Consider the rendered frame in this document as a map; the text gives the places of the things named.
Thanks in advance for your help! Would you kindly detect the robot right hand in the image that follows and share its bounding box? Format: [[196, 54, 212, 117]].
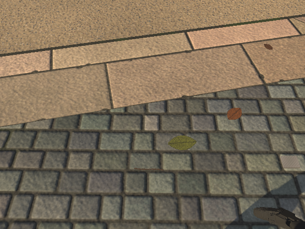
[[254, 207, 305, 229]]

